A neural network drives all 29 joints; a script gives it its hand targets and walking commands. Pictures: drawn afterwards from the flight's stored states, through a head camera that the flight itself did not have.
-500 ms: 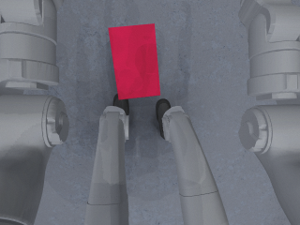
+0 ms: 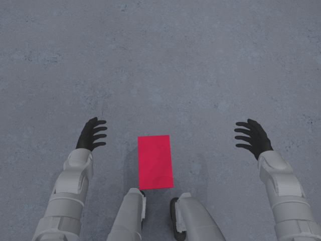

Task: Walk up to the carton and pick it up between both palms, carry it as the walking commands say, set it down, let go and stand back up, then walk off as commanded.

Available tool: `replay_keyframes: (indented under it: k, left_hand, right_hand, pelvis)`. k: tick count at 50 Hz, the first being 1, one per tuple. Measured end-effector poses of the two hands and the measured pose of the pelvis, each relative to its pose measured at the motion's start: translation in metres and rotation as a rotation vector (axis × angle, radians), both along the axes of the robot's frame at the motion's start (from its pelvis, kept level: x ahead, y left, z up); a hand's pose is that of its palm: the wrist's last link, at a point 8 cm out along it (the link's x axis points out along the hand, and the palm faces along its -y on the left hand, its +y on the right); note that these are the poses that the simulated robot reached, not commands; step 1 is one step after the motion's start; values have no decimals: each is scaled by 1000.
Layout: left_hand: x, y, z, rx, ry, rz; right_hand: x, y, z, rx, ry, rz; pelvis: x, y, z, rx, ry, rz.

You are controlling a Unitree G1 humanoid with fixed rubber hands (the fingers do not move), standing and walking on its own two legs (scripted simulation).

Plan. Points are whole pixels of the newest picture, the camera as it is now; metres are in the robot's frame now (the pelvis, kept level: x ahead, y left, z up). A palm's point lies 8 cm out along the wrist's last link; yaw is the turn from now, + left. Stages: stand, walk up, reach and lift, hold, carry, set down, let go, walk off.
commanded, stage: let go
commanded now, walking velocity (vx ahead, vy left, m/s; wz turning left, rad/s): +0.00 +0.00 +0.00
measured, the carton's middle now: (154, 163) +0.36 +0.00 -0.63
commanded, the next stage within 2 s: stand in 0.88 s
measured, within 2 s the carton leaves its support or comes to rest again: neither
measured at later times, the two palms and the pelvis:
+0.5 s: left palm (56, 193) +0.23 +0.23 -0.03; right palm (280, 187) +0.22 -0.25 -0.01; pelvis +0.06 +0.00 +0.05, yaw +1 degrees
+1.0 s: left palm (50, 203) +0.21 +0.24 -0.03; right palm (286, 187) +0.22 -0.27 -0.01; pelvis +0.06 -0.01 +0.05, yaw +1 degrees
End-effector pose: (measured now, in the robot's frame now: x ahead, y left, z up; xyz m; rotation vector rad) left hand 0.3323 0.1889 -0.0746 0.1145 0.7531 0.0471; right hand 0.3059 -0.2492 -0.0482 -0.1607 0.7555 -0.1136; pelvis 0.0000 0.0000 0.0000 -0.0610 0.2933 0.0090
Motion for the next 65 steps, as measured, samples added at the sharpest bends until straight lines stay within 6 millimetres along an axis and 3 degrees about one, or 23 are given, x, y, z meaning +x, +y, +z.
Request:
replay_keyframes:
  k: [5, 11, 19, 42, 54, 65]
  left_hand:
    - [-19, 16, 18, 8, -21, 4]
    - [-54, 33, 25, 13, 14, 31]
    - [-97, 41, 41, 21, 39, 51]
    - [-111, 29, 56, 8, 32, 45]
    - [-128, 55, 42, 92, 63, 93]
    - [-131, 61, 41, 108, 53, 102]
  right_hand:
    - [-19, 5, 15, 14, -5, -9]
    - [-56, 8, 20, 9, 45, -8]
    - [-90, 2, 29, 11, 70, -29]
    - [-94, -10, 32, 18, 82, -22]
    - [-89, -17, 34, -45, 14, -29]
    - [-91, -19, 32, -54, 1, -39]
  pelvis:
    - [15, 4, 14, 1, -53, 6]
    - [36, 7, 28, 5, -119, 13]
    - [56, 4, 42, 23, -214, 10]
    - [54, -10, 47, 48, -284, 7]
    - [61, -11, 47, 50, -274, 6]
    - [62, -11, 47, 50, -273, 6]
